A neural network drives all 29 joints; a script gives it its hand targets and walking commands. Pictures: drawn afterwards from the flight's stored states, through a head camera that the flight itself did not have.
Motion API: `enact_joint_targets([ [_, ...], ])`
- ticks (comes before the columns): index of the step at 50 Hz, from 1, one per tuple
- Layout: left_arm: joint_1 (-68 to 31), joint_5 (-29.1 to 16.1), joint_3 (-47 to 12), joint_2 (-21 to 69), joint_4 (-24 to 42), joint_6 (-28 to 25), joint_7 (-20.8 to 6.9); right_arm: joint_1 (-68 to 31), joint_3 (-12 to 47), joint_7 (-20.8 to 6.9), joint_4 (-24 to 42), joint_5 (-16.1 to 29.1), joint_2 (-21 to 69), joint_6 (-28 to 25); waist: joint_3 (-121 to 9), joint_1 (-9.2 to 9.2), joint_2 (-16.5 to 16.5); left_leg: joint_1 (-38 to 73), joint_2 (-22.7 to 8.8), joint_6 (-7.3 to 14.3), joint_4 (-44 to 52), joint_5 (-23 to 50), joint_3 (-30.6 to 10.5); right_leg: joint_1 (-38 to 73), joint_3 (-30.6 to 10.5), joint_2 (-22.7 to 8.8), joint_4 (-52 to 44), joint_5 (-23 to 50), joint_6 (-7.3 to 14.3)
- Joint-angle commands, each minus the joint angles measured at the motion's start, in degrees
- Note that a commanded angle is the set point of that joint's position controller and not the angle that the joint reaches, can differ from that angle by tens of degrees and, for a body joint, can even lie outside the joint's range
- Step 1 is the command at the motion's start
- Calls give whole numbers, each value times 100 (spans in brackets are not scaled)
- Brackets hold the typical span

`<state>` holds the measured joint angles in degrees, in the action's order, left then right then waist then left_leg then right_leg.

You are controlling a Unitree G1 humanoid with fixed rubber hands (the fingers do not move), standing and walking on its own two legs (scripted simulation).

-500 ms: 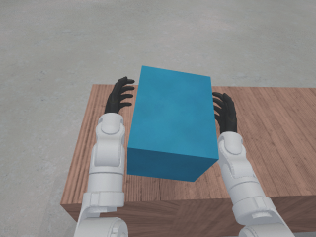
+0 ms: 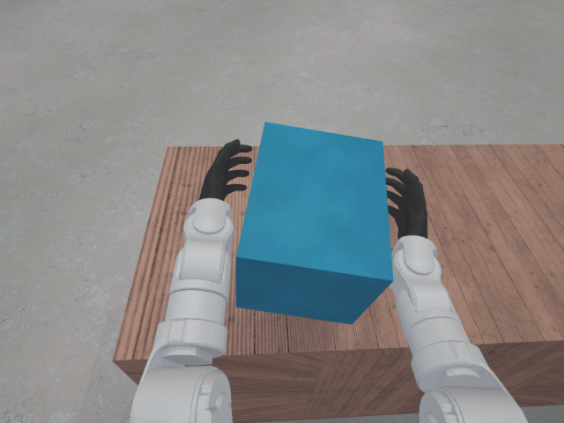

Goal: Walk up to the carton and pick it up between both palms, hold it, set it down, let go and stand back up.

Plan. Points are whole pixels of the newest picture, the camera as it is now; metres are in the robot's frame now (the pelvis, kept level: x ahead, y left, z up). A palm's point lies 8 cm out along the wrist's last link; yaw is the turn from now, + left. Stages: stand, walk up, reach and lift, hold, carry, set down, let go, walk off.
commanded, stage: set down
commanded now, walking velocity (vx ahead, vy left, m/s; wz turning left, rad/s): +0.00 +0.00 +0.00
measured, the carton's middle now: (309, 224) +0.39 -0.04 +0.05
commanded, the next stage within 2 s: none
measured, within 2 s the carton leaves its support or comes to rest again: rests again in 1.80 s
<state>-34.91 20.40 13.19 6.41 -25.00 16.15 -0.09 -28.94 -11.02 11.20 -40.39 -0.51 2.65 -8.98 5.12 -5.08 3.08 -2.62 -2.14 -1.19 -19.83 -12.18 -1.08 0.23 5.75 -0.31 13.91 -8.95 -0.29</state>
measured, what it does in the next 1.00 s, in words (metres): stands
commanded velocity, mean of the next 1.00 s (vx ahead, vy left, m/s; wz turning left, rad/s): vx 0.00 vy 0.00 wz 0.00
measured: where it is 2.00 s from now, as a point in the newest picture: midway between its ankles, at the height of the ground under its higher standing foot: outside the picture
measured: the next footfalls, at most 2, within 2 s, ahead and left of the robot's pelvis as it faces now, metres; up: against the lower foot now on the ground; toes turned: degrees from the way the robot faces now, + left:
none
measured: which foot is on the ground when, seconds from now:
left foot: down 0.00-1.00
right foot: down 0.00-1.00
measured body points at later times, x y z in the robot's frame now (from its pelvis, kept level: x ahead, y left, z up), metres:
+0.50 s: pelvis +0.00 +0.00 +0.00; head +0.03 +0.02 +0.45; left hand +0.42 +0.08 +0.09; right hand +0.37 -0.19 +0.07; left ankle -0.01 +0.13 -0.75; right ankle -0.01 -0.12 -0.75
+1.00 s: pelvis +0.01 +0.00 +0.00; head +0.07 +0.02 +0.45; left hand +0.44 +0.07 +0.05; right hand +0.38 -0.20 +0.04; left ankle -0.01 +0.13 -0.75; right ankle -0.01 -0.12 -0.75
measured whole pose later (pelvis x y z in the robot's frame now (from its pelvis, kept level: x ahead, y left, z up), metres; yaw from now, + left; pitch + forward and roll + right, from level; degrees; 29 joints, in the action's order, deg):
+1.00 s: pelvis +0.01 +0.00 +0.00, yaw -2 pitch +7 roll -1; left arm -43.2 21.7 21.5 5.0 -53.7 -3.9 2.1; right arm -35.4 -31.6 7.1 -54.0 -17.6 6.4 -18.7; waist -1.5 -4.6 1.1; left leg -15.4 -2.6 -1.2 -19.7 -11.6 1.0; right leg -13.3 3.8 0.0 13.6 -7.5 -0.3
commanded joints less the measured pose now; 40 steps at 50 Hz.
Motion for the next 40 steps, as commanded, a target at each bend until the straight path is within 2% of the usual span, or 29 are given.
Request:
enact_joint_targets([
  [1,-2661,-309,-1682,2704,-165,-299,-867,-4262,1788,-714,1128,-331,2394,-482,-2410,63,-173,21,321,0,357,1384,431,1052,231,151,281,2559,-321],
  [4,-2910,-259,-1625,2818,-388,-521,-799,-4370,1557,-779,907,-462,2481,-573,-2613,76,-351,164,299,-87,306,1577,455,897,277,191,283,2507,-279],
  [8,-3265,-274,-1616,2915,-616,-911,-662,-4464,1317,-888,638,-750,2590,-732,-3102,42,-389,345,256,-138,209,1825,443,662,296,227,271,2517,-216],
  [10,-3304,-219,-1436,2890,-944,-981,-665,-4479,1142,-920,416,-926,2638,-724,-2939,47,-306,189,263,-80,291,1541,500,650,260,198,203,2333,-225],
  [11,-3249,-217,-1370,2852,-1012,-1026,-677,-4502,1149,-918,457,-963,2676,-758,-3023,80,-219,65,284,-31,317,1475,532,779,209,170,233,2568,-264],
  [14,-3241,-77,-1069,2736,-1335,-1106,-752,-4318,937,-905,27,-1153,2812,-712,-2695,78,-190,-471,324,40,514,1099,595,1226,115,88,326,2827,-344],
  [15,-3294,-124,-1136,2844,-1336,-1145,-755,-4438,907,-906,176,-1173,2849,-793,-2982,72,-203,-444,319,0,480,1243,604,1245,142,117,370,2982,-346],
  [16,-3341,-73,-1070,2806,-1394,-1196,-739,-4427,866,-917,38,-1194,2862,-792,-2945,97,-240,-448,319,-7,459,1355,594,1231,136,118,379,3014,-339],
  [17,-3336,-42,-1058,2868,-1409,-1228,-728,-4399,796,-921,-26,-1223,2866,-806,-3010,33,-248,-333,302,-32,427,1494,588,1208,154,141,356,3093,-314],
  [18,-3363,-51,-998,2826,-1443,-1280,-717,-4430,774,-935,-11,-1255,2920,-824,-3117,98,-226,-339,321,-13,408,1513,612,1197,126,134,349,3041,-308],
  [19,-3383,-30,-969,2815,-1536,-1300,-707,-4399,689,-946,-135,-1289,2899,-812,-2992,40,-197,-319,306,-25,442,1470,585,1124,143,155,338,2969,-316],
  [22,-3432,-30,-884,2798,-1678,-1400,-689,-4386,576,-980,-185,-1383,2882,-868,-3033,63,-180,-236,280,-11,411,1542,606,909,153,172,287,2795,-290],
  [25,-3735,-62,-970,2890,-1662,-1601,-611,-4474,445,-1020,-273,-1507,2961,-973,-3461,39,-368,-114,240,-135,285,1867,592,746,214,208,341,2888,-241],
  [26,-3719,-48,-950,2916,-1776,-1654,-580,-4503,407,-1054,-313,-1581,2936,-999,-3491,32,-330,-49,231,-151,234,1966,579,660,223,234,326,2898,-231],
  [27,-3693,-18,-895,2913,-1834,-1705,-555,-4465,395,-1085,-339,-1589,2976,-1004,-3449,100,-393,-68,230,-147,230,1962,588,613,204,223,315,2811,-202],
  [30,-3792,-47,-989,2977,-1832,-1863,-497,-4446,250,-1092,-404,-1737,2987,-1093,-3771,-28,-425,18,202,-217,128,2245,562,514,217,249,352,3038,-180],
  [31,-3786,-16,-904,2903,-1922,-1898,-480,-4428,217,-1109,-546,-1746,2992,-1085,-3703,25,-476,-16,202,-195,115,2246,569,470,198,226,345,2969,-149],
  [32,-3909,-74,-976,2947,-1910,-1958,-457,-4473,177,-1123,-545,-1790,2971,-1124,-3869,-26,-460,-17,194,-213,107,2232,559,411,210,236,349,2934,-151],
  [33,-3766,-44,-959,2979,-2051,-1980,-443,-4478,178,-1129,-539,-1819,2966,-1165,-3872,12,-481,10,180,-218,71,2325,540,380,216,238,359,2993,-136],
  [34,-3722,9,-882,2924,-2201,-1963,-451,-4441,133,-1132,-659,-1836,2940,-1116,-3696,-18,-443,-20,186,-183,104,2171,528,371,194,238,325,2903,-139],
  [36,-3547,113,-650,2818,-2429,-1923,-509,-4291,101,-1135,-858,-1844,2967,-1045,-3215,63,-385,-268,202,-107,211,1995,541,513,153,194,329,2874,-169],
  [39,-3641,147,-480,2738,-2447,-2005,-532,-4278,45,-1133,-911,-1898,3051,-1049,-3288,93,-343,-450,237,-77,251,1926,587,649,116,164,386,3089,-218],
  [40,-3607,136,-490,2781,-2479,-2030,-529,-4287,47,-1140,-866,-1900,3050,-1083,-3396,63,-358,-417,225,-103,204,2107,572,675,136,178,455,3327,-227],
])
